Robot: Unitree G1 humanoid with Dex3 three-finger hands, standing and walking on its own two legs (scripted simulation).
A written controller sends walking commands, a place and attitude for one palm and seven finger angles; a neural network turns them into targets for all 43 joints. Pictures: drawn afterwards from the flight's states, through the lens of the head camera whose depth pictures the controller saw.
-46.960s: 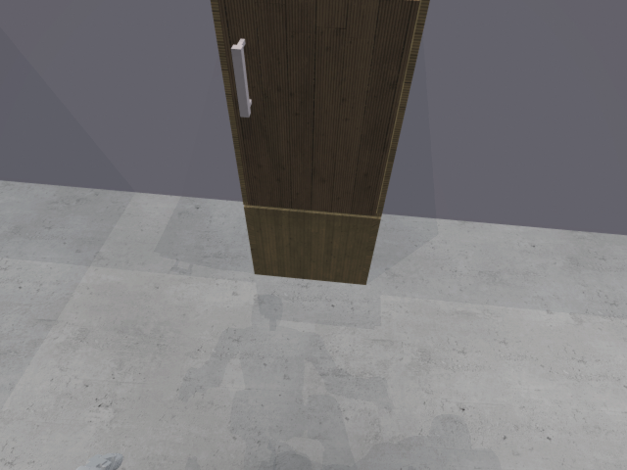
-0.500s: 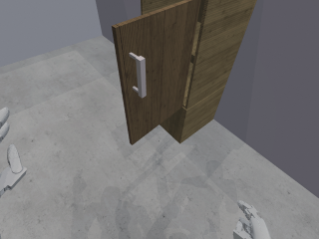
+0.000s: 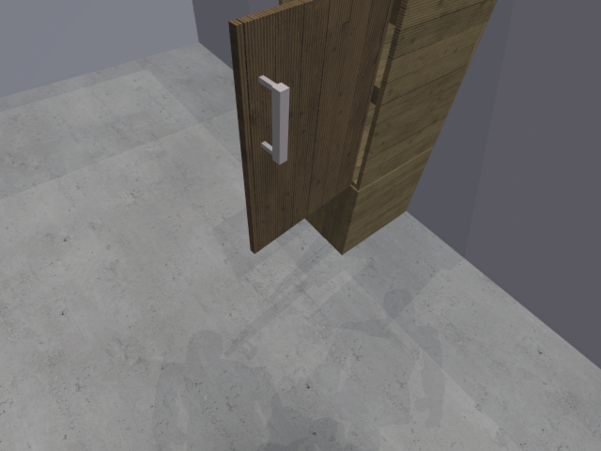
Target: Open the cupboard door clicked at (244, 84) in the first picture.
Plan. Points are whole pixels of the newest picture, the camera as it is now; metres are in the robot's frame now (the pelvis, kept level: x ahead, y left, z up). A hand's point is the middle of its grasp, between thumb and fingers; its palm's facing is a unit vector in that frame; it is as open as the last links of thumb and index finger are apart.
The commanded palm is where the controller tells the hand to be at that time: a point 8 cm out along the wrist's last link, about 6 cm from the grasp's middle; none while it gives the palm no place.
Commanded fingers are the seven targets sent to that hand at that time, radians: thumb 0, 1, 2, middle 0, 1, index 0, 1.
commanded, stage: let the arm hang, fingers relaxed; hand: left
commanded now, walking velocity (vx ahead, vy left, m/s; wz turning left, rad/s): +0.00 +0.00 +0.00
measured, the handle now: (272, 121) +0.64 +0.09 +0.06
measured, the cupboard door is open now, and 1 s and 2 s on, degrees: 95 95 95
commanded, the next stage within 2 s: look to check the result in 0.74 s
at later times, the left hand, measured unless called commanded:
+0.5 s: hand out of the picture +0.00 +0.17 -0.17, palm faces +0.03 -0.98 -0.20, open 7.4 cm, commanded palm none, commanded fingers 0.00 0.90 0.90 -0.20 -0.30 -0.20 -0.30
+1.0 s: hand out of the picture +0.01 +0.16 -0.17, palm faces +0.03 -0.98 -0.21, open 7.4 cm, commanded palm none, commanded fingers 0.00 0.90 0.90 -0.20 -0.30 -0.20 -0.30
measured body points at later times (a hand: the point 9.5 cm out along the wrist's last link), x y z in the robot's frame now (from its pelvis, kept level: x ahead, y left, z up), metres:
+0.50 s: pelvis +0.00 +0.00 +0.00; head +0.01 -0.01 +0.45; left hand +0.00 +0.22 -0.15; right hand -0.01 -0.20 -0.17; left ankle +0.05 +0.11 -0.74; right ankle +0.00 -0.10 -0.74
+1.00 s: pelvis +0.02 -0.01 +0.01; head +0.03 -0.02 +0.46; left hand +0.01 +0.22 -0.15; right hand +0.01 -0.22 -0.16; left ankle +0.05 +0.11 -0.74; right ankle +0.00 -0.10 -0.74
